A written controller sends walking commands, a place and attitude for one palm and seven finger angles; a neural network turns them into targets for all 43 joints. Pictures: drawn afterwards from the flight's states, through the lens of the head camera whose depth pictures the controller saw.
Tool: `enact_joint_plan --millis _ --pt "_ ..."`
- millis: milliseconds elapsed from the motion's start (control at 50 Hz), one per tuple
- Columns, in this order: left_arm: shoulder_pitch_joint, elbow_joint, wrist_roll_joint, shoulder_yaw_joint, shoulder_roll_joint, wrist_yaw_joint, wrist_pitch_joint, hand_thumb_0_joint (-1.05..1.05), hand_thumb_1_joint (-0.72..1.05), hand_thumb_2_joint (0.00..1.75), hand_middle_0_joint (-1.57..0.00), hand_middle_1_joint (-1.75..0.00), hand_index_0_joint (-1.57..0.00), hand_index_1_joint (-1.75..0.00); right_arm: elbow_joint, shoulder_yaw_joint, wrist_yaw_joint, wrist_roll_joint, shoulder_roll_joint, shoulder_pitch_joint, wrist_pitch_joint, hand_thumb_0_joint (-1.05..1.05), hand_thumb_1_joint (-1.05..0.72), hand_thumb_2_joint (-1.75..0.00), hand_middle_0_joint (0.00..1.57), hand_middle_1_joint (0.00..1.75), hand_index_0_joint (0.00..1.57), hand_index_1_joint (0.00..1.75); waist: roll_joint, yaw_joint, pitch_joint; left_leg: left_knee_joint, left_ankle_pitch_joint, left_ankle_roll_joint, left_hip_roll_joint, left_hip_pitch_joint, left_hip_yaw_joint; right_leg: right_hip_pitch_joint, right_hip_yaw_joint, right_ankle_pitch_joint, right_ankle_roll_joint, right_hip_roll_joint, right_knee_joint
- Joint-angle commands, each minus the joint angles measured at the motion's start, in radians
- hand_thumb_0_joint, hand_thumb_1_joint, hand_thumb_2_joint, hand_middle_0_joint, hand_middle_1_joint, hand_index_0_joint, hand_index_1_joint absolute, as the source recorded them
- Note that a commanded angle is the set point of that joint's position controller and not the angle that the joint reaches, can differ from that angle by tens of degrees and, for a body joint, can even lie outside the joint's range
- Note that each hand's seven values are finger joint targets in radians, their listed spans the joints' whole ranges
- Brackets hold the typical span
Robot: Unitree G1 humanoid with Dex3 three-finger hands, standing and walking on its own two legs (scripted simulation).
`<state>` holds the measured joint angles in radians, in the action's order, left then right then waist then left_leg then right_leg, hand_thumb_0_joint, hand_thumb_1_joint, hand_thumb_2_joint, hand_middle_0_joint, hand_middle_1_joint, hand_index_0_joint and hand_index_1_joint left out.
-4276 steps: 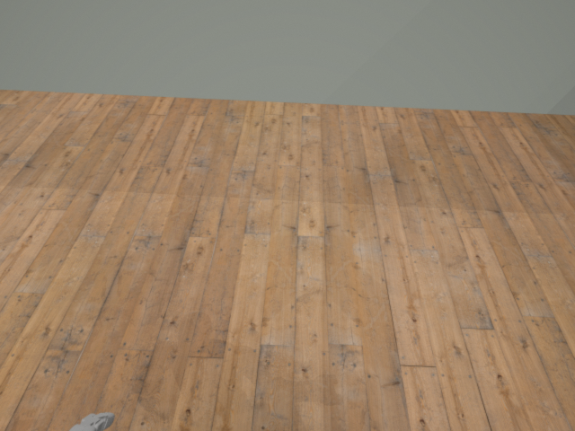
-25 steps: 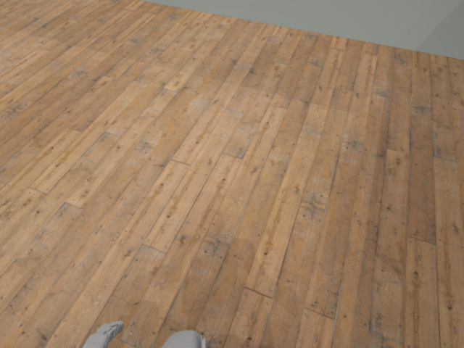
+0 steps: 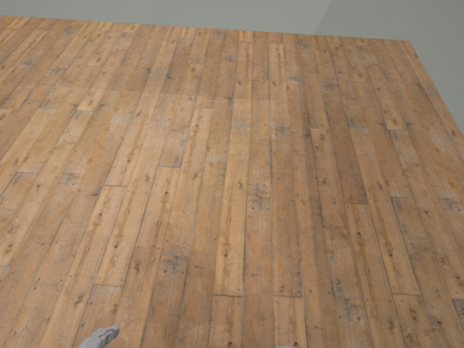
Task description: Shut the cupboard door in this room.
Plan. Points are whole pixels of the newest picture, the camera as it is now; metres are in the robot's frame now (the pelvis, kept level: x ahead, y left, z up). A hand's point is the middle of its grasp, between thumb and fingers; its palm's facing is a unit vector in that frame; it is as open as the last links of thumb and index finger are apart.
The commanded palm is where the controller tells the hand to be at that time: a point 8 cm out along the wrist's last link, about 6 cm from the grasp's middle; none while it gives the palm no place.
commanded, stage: turn to face it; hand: left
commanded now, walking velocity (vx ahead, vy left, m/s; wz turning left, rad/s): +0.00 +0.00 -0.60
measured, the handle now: out of the picture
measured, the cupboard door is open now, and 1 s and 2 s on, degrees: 19 19 19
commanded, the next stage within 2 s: none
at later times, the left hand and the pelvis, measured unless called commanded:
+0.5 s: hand (142, 334) +0.16 +0.19 -0.18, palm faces -0.24 -0.95 -0.20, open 7.4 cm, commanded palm none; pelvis +0.04 +0.01 -0.01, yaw -17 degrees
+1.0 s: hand (196, 289) +0.25 +0.09 -0.16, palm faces -0.55 -0.79 -0.25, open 7.4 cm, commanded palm none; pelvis +0.06 -0.03 +0.00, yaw -35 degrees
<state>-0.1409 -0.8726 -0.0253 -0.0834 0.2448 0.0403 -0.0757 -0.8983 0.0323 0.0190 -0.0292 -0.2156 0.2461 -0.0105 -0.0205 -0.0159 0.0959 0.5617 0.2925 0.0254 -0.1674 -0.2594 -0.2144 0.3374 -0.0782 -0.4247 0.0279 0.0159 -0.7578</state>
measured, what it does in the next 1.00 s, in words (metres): steps on the spot, turning right: right foot, then left foot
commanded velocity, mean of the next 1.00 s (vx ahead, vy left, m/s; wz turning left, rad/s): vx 0.00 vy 0.00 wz -0.60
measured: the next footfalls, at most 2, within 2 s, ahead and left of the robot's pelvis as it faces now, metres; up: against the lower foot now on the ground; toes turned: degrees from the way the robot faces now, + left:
right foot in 0.04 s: +0.03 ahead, -0.12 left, +0.00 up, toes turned -6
left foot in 0.42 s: +0.12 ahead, +0.11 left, +0.00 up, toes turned -11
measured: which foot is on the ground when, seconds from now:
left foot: down 0.00-0.04, up 0.06-0.40, down 0.42-0.78, up 0.80-1.00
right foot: up 0.00-0.02, down 0.04-0.42, up 0.44-0.76, down 0.78-1.00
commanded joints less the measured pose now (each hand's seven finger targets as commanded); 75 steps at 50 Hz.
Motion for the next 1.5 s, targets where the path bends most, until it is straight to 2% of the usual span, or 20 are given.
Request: enact_joint_plan --millis 0,20,40,160,340,400,520,700,720,760,820,1040,1060,1100,1120,1220,1400,1420,1460,1480 --pt "-0.117 0.048 -0.001 -0.026 0.129 -0.011 0.044 0.00 0.90 0.90 -0.20 -0.30 -0.20 -0.30 0.066 0.069 0.001 0.013 -0.192 0.001 0.002 0.00 -0.90 -0.90 0.20 0.30 0.20 0.30 -0.026 0.056 -0.179 0.114 -0.206 -0.024 -0.114 -0.045 0.057 -0.283 0.080 0.295 -0.056 0.061 0.377" --pt "-0.147 0.036 -0.011 -0.047 0.238 -0.025 0.055 0.00 0.90 0.90 -0.20 -0.30 -0.20 -0.30 0.111 0.050 -0.004 0.017 -0.107 -0.029 -0.001 0.00 -0.90 -0.90 0.20 0.30 0.20 0.30 0.327 0.078 -0.149 0.316 0.265 0.042 0.046 -0.317 -0.016 -0.396 0.421 0.521 -0.162 0.314 0.448" --pt "-0.193 0.029 0.004 -0.046 0.277 -0.034 0.049 0.00 0.90 0.90 -0.20 -0.30 -0.20 -0.30 0.137 0.042 0.000 0.013 -0.134 -0.093 -0.018 0.00 -0.90 -0.90 0.20 0.30 0.20 0.30 0.276 0.116 -0.117 0.493 0.348 0.041 0.079 -0.346 0.126 -0.275 0.495 0.564 -0.246 0.387 0.455" --pt "-0.033 0.061 -0.001 -0.030 0.171 -0.050 0.061 0.00 0.90 0.90 -0.20 -0.30 -0.20 -0.30 0.084 0.045 -0.004 0.015 -0.112 -0.067 -0.014 0.00 -0.90 -0.90 0.20 0.30 0.20 0.30 0.155 0.016 -0.130 0.482 0.121 0.056 0.081 -0.295 0.197 -0.226 0.314 0.584 -0.210 0.211 0.389" --pt "-0.021 0.053 0.007 -0.038 0.183 -0.046 0.048 0.00 0.90 0.90 -0.20 -0.30 -0.20 -0.30 0.075 0.039 0.011 0.025 -0.112 0.003 0.008 0.00 -0.90 -0.90 0.20 0.30 0.20 0.30 0.161 -0.016 -0.152 -0.042 -0.052 0.042 0.150 -0.003 0.176 -0.118 0.398 0.585 -0.151 0.143 0.273" --pt "-0.065 0.091 0.018 -0.015 0.083 -0.033 0.043 0.00 0.90 0.90 -0.20 -0.30 -0.20 -0.30 0.084 0.063 0.021 0.001 -0.277 0.086 0.020 0.00 -0.90 -0.90 0.20 0.30 0.20 0.30 -0.278 -0.030 -0.205 -0.234 -0.433 -0.191 -0.319 0.242 0.573 0.194 0.115 -0.230 -0.010 -0.076 -0.191" --pt "-0.005 0.073 0.007 -0.019 0.070 -0.001 0.016 0.00 0.90 0.90 -0.20 -0.30 -0.20 -0.30 0.098 0.042 0.028 -0.006 -0.198 -0.014 0.018 0.00 -0.90 -0.90 0.20 0.30 0.20 0.30 -0.162 0.005 -0.124 -0.195 -0.516 -0.164 -0.173 0.159 0.250 0.177 0.064 -0.069 0.028 0.016 -0.309" --pt "-0.037 0.069 0.004 -0.011 0.070 -0.001 0.033 0.00 0.90 0.90 -0.20 -0.30 -0.20 -0.30 0.069 0.070 0.008 0.001 -0.231 -0.017 0.002 0.00 -0.90 -0.90 0.20 0.30 0.20 0.30 -0.178 0.027 -0.145 -0.034 -0.403 -0.091 -0.179 0.091 0.099 -0.105 -0.033 0.146 -0.014 -0.023 0.193" --pt "-0.103 0.048 0.001 -0.021 0.109 -0.006 0.040 0.00 0.90 0.90 -0.20 -0.30 -0.20 -0.30 0.075 0.072 0.003 0.008 -0.220 -0.027 0.000 0.00 -0.90 -0.90 0.20 0.30 0.20 0.30 -0.089 0.061 -0.165 0.082 -0.299 -0.044 -0.139 0.002 0.064 -0.239 0.011 0.257 -0.035 0.005 0.313" --pt "-0.184 0.024 0.001 -0.046 0.275 -0.032 0.056 0.00 0.90 0.90 -0.20 -0.30 -0.20 -0.30 0.145 0.042 -0.004 0.014 -0.122 -0.087 -0.014 0.00 -0.90 -0.90 0.20 0.30 0.20 0.30 0.336 0.109 -0.135 0.480 0.362 0.048 0.084 -0.344 0.069 -0.328 0.493 0.664 -0.222 0.379 0.437" --pt "-0.088 0.041 0.005 -0.040 0.210 -0.054 0.057 0.00 0.90 0.90 -0.20 -0.30 -0.20 -0.30 0.118 0.046 0.008 0.014 -0.142 -0.113 -0.012 0.00 -0.90 -0.90 0.20 0.30 0.20 0.30 0.273 0.059 -0.127 0.630 0.215 0.047 0.050 -0.433 0.236 -0.320 0.424 0.622 -0.248 0.287 0.395" --pt "-0.007 0.050 0.005 -0.036 0.194 -0.045 0.048 0.00 0.90 0.90 -0.20 -0.30 -0.20 -0.30 0.075 0.039 0.007 0.024 -0.115 0.008 0.005 0.00 -0.90 -0.90 0.20 0.30 0.20 0.30 0.181 -0.016 -0.143 0.002 -0.030 0.047 0.147 -0.025 0.159 -0.115 0.380 0.581 -0.154 0.148 0.280" --pt "-0.001 0.053 0.009 -0.030 0.168 -0.044 0.045 0.00 0.90 0.90 -0.20 -0.30 -0.20 -0.30 0.065 0.043 0.010 0.023 -0.137 0.043 0.012 0.00 -0.90 -0.90 0.20 0.30 0.20 0.30 0.126 -0.032 -0.156 -0.116 -0.117 0.035 0.114 0.082 0.187 -0.047 0.352 0.498 -0.110 0.104 0.222" --pt "-0.054 0.087 0.021 -0.014 0.075 -0.034 0.039 0.00 0.90 0.90 -0.20 -0.30 -0.20 -0.30 0.071 0.067 0.016 -0.001 -0.287 0.112 0.022 0.00 -0.90 -0.90 0.20 0.30 0.20 0.30 -0.294 -0.034 -0.206 -0.237 -0.404 -0.160 -0.296 0.247 0.559 0.191 0.115 -0.207 -0.007 -0.083 -0.160" --pt "-0.029 0.086 0.009 -0.016 0.103 -0.033 0.036 0.00 0.90 0.90 -0.20 -0.30 -0.20 -0.30 0.072 0.061 0.020 -0.006 -0.279 0.103 0.022 0.00 -0.90 -0.90 0.20 0.30 0.20 0.30 -0.228 -0.044 -0.196 -0.248 -0.349 -0.204 -0.328 0.179 0.571 0.185 0.142 -0.233 -0.005 -0.048 -0.338" --pt "0.013 0.070 0.008 -0.015 0.068 -0.003 0.021 0.00 0.90 0.90 -0.20 -0.30 -0.20 -0.30 0.090 0.045 0.026 -0.007 -0.200 0.009 0.020 0.00 -0.90 -0.90 0.20 0.30 0.20 0.30 -0.160 -0.004 -0.122 -0.192 -0.540 -0.161 -0.184 0.162 0.249 0.184 0.064 -0.077 0.028 0.020 -0.312" --pt "-0.023 0.069 0.004 -0.008 0.067 -0.003 0.035 0.00 0.90 0.90 -0.20 -0.30 -0.20 -0.30 0.063 0.071 0.007 0.001 -0.231 0.003 0.004 0.00 -0.90 -0.90 0.20 0.30 0.20 0.30 -0.189 0.018 -0.145 -0.046 -0.441 -0.092 -0.188 0.111 0.092 -0.092 -0.033 0.136 -0.015 -0.023 0.185" --pt "-0.087 0.048 0.002 -0.016 0.099 -0.007 0.041 0.00 0.90 0.90 -0.20 -0.30 -0.20 -0.30 0.067 0.072 0.003 0.007 -0.225 -0.013 0.002 0.00 -0.90 -0.90 0.20 0.30 0.20 0.30 -0.114 0.053 -0.164 0.058 -0.352 -0.049 -0.154 0.039 0.061 -0.216 -0.005 0.252 -0.033 -0.006 0.309" --pt "-0.184 0.019 -0.002 -0.044 0.272 -0.032 0.059 0.00 0.90 0.90 -0.20 -0.30 -0.20 -0.30 0.137 0.045 -0.007 0.015 -0.114 -0.072 -0.009 0.00 -0.90 -0.90 0.20 0.30 0.20 0.30 0.344 0.104 -0.139 0.452 0.362 0.053 0.080 -0.338 0.034 -0.353 0.481 0.697 -0.208 0.366 0.431" --pt "-0.201 0.015 0.006 -0.047 0.280 -0.044 0.057 0.00 0.90 0.90 -0.20 -0.30 -0.20 -0.30 0.143 0.042 0.003 0.016 -0.139 -0.110 -0.022 0.00 -0.90 -0.90 0.20 0.30 0.20 0.30 0.247 0.113 -0.134 0.566 0.343 0.042 0.071 -0.369 0.170 -0.302 0.499 0.670 -0.263 0.373 0.431"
